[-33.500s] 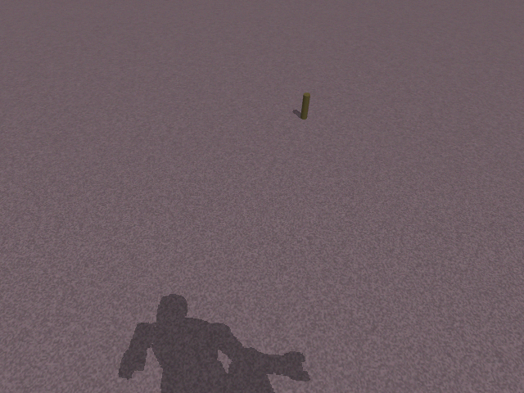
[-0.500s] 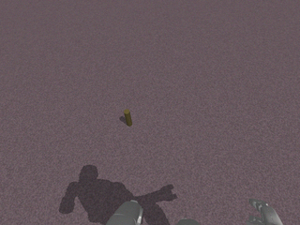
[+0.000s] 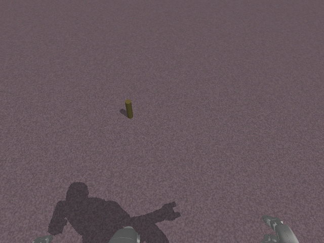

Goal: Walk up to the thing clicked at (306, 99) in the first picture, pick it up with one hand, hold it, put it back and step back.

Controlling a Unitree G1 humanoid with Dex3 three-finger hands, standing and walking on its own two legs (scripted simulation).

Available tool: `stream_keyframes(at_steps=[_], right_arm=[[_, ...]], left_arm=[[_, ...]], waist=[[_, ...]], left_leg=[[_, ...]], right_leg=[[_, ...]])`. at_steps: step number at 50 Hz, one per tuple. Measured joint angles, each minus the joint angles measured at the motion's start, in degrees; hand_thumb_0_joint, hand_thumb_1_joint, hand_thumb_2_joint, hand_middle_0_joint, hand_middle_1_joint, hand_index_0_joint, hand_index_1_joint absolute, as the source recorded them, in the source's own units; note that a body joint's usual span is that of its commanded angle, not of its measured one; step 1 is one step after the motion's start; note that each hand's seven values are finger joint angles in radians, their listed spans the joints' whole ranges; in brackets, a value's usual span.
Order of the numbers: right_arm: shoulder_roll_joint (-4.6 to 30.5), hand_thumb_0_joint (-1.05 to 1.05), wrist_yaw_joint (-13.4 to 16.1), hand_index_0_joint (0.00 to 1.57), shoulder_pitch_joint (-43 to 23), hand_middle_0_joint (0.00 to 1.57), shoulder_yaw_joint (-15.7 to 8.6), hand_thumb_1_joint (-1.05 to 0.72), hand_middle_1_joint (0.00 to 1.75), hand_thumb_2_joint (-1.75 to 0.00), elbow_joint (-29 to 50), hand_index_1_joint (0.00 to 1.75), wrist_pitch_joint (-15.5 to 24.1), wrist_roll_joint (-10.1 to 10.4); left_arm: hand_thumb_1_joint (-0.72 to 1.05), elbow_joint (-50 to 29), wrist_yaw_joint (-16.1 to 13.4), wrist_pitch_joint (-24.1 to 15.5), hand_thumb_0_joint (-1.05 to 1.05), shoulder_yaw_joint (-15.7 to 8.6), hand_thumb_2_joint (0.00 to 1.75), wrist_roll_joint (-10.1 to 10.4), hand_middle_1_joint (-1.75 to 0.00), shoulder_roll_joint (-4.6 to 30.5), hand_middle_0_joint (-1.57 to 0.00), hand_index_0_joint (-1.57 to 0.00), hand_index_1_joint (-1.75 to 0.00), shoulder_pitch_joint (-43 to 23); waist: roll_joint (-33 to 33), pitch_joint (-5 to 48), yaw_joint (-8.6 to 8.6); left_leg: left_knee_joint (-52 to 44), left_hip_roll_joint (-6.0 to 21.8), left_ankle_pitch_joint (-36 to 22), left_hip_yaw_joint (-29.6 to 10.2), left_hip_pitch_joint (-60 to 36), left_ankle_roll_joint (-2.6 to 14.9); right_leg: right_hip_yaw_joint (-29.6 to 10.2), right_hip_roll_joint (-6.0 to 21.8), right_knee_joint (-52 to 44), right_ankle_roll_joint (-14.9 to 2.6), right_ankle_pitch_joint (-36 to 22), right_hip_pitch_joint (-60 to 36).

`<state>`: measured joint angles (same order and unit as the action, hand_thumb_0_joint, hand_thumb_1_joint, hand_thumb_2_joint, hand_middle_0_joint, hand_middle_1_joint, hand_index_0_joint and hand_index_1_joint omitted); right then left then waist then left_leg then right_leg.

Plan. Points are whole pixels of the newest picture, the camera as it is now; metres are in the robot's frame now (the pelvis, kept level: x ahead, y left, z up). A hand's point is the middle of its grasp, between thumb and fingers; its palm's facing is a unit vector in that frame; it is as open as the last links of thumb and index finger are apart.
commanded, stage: step back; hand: left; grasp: from the side
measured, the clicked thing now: (129, 109) +1.01 +0.26 -0.67
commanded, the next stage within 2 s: stand in 1.02 s
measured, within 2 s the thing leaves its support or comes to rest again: neither
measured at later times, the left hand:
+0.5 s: hand out of the picture +0.03 +0.29 -0.13, palm faces +0.04 -0.92 -0.39, open 7.4 cm
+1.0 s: hand out of the picture +0.09 +0.27 -0.14, palm faces +0.13 -0.93 -0.34, open 7.4 cm
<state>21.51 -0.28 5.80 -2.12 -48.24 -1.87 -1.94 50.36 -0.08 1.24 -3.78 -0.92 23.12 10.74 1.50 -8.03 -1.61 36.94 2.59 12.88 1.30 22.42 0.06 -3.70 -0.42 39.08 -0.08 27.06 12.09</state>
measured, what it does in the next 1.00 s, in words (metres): steps on the spot: left foot, then right foot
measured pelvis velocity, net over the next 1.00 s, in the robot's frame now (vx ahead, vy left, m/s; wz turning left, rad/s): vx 0.01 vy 0.00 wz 0.10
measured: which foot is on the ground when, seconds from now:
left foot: down 0.00-0.04, up 0.06-0.26, down 0.28-0.62, up 0.64-0.86, down 0.88-1.00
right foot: down 0.00-0.32, up 0.34-0.58, down 0.60-1.00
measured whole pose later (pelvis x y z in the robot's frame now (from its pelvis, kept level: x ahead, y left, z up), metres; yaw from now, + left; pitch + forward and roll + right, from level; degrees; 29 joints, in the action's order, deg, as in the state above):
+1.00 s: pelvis +0.01 +0.00 +0.01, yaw +5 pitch -2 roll +0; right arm 19.8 -0.2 8.9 -1.7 -60.1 0.8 -1.2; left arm 58.6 0.1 -0.7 -2.5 0.2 21.0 5.7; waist 1.5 -4.7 -1.4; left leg 33.1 0.2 18.1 -0.5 13.0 -0.4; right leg 2.9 3.3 34.0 1.2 18.0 14.1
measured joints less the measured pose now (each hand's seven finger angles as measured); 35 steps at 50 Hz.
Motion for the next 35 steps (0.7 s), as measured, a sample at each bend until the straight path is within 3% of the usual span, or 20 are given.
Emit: stream_keyframes(at_steps=[2, 4, 6, 9, 13, 15, 16, 21, 25, 28, 31, 33, 35], right_arm=[[1.40, 0.01, 0.01, 0.21, -0.87, 0.20, -0.54, -0.90, 0.30, -0.90, -0.45, 0.30, -0.43, 0.17], [1.35, 0.01, 0.29, 0.20, 0.62, 0.20, -0.87, -0.90, 0.30, -0.90, -1.55, 0.30, -0.95, 0.27], [1.13, 0.01, -0.02, 0.20, 2.36, 0.20, -0.89, -0.90, 0.29, -0.90, -3.11, 0.30, -1.09, 0.67], [1.98, 0.01, -0.39, 0.20, 5.17, 0.20, -1.11, -0.90, 0.29, -0.90, -4.96, 0.30, -0.48, 1.09], [2.39, 0.01, -0.80, 0.20, 8.24, 0.20, -1.23, -0.90, 0.29, -0.90, -7.54, 0.30, 0.17, 0.62], [1.40, 0.01, -0.92, 0.20, 8.81, 0.20, -1.38, -0.90, 0.29, -0.90, -8.78, 0.30, 0.88, 0.44], [0.49, 0.01, -0.91, 0.20, 8.74, 0.20, -1.41, -0.90, 0.29, -0.90, -9.20, 0.30, 1.33, 0.26], [-1.51, 0.01, -1.31, 0.20, 10.18, 0.20, -1.06, -0.90, 0.30, -0.90, -8.41, 0.30, 3.35, -0.26], [-1.77, 0.01, -1.22, 0.21, 10.60, 0.20, -0.84, -0.90, 0.30, -0.90, -7.94, 0.30, 4.02, -0.19], [-0.92, 0.01, -0.99, 0.21, 10.43, 0.20, -0.84, -0.90, 0.30, -0.90, -7.58, 0.30, 3.61, -0.05], [0.34, 0.01, -0.35, 0.21, 9.52, 0.20, -0.64, -0.90, 0.30, -0.90, -7.76, 0.30, 2.30, 0.90], [0.61, 0.01, 0.40, 0.20, 8.87, 0.20, -0.50, -0.90, 0.30, -0.90, -8.19, 0.30, 1.44, 1.41], [0.39, 0.01, 0.61, 0.20, 8.24, 0.20, -0.35, -0.90, 0.29, -0.90, -8.62, 0.30, 1.13, 1.43]], left_arm=[[0.91, 2.51, -0.05, -0.80, 0.00, -0.05, 0.90, -0.65, -0.30, -1.79, -0.20, -0.20, -0.30, -0.03], [0.91, 3.55, 0.32, -1.05, 0.00, 0.36, 0.90, -1.29, -0.30, -2.62, -0.20, -0.20, -0.30, 1.76], [0.90, 4.40, 0.46, -0.89, 0.00, 0.48, 0.90, -1.54, -0.30, -2.72, -0.20, -0.21, -0.30, 3.37], [0.90, 5.35, 0.38, -1.09, 0.00, 0.38, 0.90, -1.50, -0.30, -3.22, -0.21, -0.21, -0.30, 3.75], [0.90, 4.59, 0.84, -1.97, 0.00, 0.16, 0.90, -1.62, -0.30, -2.76, -0.21, -0.21, -0.30, 2.94], [0.90, 4.32, 0.95, -1.64, 0.00, -0.01, 0.90, -1.55, -0.30, -1.65, -0.21, -0.21, -0.30, 1.80], [0.90, 4.27, 0.87, -1.39, 0.00, -0.15, 0.90, -1.45, -0.30, -0.93, -0.21, -0.21, -0.30, 1.51], [0.90, 5.72, 1.01, -0.69, 0.00, -0.39, 0.90, -0.48, -0.30, 0.45, -0.20, -0.20, -0.30, 0.91], [0.91, 5.42, 1.52, -1.35, 0.00, -0.84, 0.90, -0.16, -0.30, 1.47, -0.20, -0.20, -0.30, 0.36], [0.91, 5.66, 1.51, -1.69, 0.00, -0.91, 0.90, -0.11, -0.30, 1.26, -0.20, -0.20, -0.30, -0.36], [0.91, 6.13, 0.85, -2.62, 0.00, -0.80, 0.90, -0.21, -0.30, 0.01, -0.20, -0.20, -0.30, -1.40], [0.91, 6.18, 0.58, -3.03, 0.00, -0.37, 0.90, -0.57, -0.30, -1.40, -0.20, -0.20, -0.30, -1.91], [0.91, 6.20, 0.76, -2.85, 0.00, 0.21, 0.90, -0.77, -0.30, -2.34, -0.20, -0.20, -0.30, -2.30]], waist=[[-3.98, -1.03, 0.90], [-4.56, 0.97, 0.67], [-3.09, 3.05, -0.66], [-3.33, 4.59, 0.03], [-3.86, 5.52, 0.42], [-2.04, 4.68, 0.55], [-0.21, 3.97, 0.15], [0.41, 4.39, 1.80], [0.77, 3.85, 2.25], [0.12, 3.45, 2.78], [-2.07, 2.85, 2.63], [-3.59, 3.19, 2.49], [-3.11, 3.88, 1.62]], left_leg=[[3.31, 2.09, 1.39, -2.36, 1.19, 0.42], [6.22, -0.15, 8.85, -5.41, 2.17, 0.26], [10.37, -2.77, 11.51, -6.16, 2.19, -0.23], [12.70, -4.36, 10.67, -7.38, 0.60, -0.62], [4.56, -3.21, 12.20, -5.71, -4.93, -0.93], [-1.54, -4.21, 6.35, -4.35, -7.79, -0.43], [-2.98, -5.32, 4.50, -3.22, -8.84, -0.08], [-5.57, -4.50, 3.67, -3.40, -9.82, 1.73], [-7.81, -3.57, 2.67, -3.53, -11.02, 0.67], [-6.49, -2.92, 3.77, -3.95, -10.94, -0.29], [-1.22, -1.38, 7.11, -4.97, -9.64, -1.43], [3.54, -1.80, 10.47, -7.59, -7.71, -0.59], [8.04, -3.04, 15.22, -6.67, -5.98, -0.41]], right_leg=[[1.86, -2.44, -3.81, -0.05, -4.67, -2.15], [1.94, -2.53, -3.07, -0.50, -5.04, -1.34], [0.43, -1.12, -2.58, -1.21, -4.99, -0.37], [1.31, 0.28, -4.03, -0.55, -6.41, -0.45], [3.21, 1.24, -3.80, 0.26, -6.45, 0.52], [3.33, 2.96, -2.07, 0.74, -5.61, 1.09], [2.22, 4.09, -0.78, 0.19, -5.02, 1.43], [2.15, 1.51, 11.13, -1.60, 1.11, 7.01], [3.36, 2.08, 8.48, -1.39, -0.59, 8.69], [4.08, 2.14, 1.06, -1.10, -3.21, 7.11], [5.59, 0.73, -6.08, -0.84, -13.77, 4.08], [6.88, 0.14, -5.19, -0.99, -12.60, 3.84], [6.66, 1.01, -4.51, -1.42, -11.29, 3.83]])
